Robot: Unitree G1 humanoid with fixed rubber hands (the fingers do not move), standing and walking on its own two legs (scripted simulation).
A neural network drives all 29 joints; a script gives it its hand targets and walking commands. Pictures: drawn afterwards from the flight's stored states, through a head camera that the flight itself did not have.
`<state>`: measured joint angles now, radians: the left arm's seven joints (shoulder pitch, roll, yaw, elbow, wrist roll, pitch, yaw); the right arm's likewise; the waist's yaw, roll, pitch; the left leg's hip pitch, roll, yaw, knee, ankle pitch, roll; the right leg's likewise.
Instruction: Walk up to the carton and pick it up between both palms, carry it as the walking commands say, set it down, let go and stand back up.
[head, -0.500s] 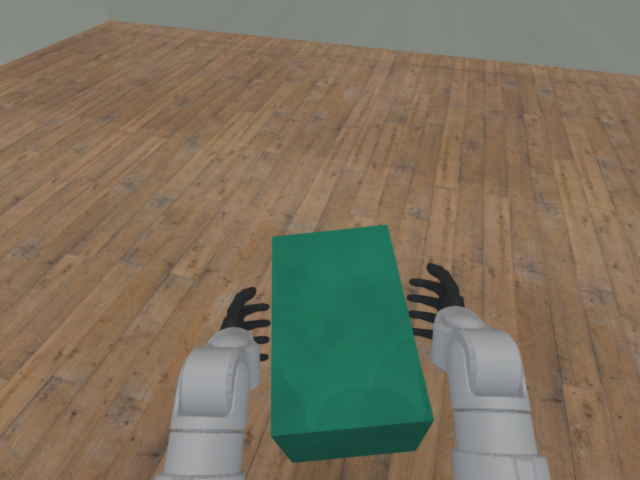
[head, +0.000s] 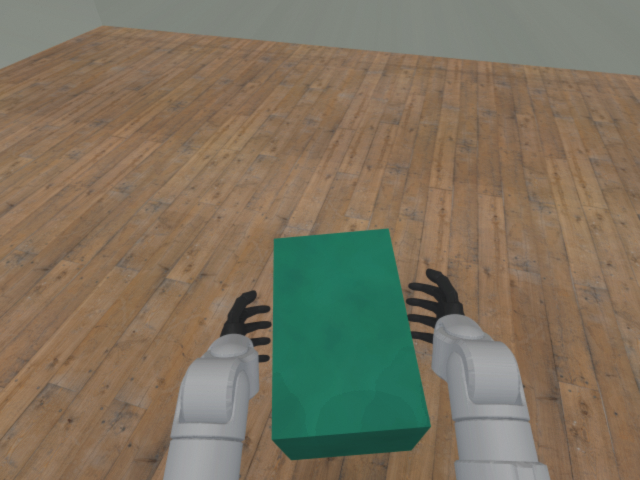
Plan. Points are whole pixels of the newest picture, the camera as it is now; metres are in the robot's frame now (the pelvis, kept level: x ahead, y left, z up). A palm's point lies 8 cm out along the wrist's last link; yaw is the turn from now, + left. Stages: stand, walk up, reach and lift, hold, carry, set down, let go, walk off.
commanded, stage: carry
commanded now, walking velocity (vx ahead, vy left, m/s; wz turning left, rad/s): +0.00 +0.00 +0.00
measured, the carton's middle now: (340, 341) +0.34 +0.00 -0.02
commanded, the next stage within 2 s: hold in 1.54 s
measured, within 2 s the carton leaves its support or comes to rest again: neither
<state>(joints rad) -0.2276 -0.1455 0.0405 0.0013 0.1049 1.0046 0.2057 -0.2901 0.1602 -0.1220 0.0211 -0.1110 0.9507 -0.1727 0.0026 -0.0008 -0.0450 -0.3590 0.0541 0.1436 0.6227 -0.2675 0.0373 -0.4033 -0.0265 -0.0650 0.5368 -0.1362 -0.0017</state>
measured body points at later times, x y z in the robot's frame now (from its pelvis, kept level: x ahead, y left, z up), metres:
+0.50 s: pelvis +0.01 +0.01 +0.00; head +0.00 +0.02 +0.45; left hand +0.30 +0.14 +0.03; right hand +0.31 -0.13 +0.05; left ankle +0.04 +0.10 -0.73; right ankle +0.09 -0.12 -0.73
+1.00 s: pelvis +0.02 +0.02 +0.00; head +0.01 +0.03 +0.45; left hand +0.30 +0.16 +0.03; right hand +0.32 -0.11 +0.05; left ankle +0.04 +0.10 -0.73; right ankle +0.09 -0.12 -0.73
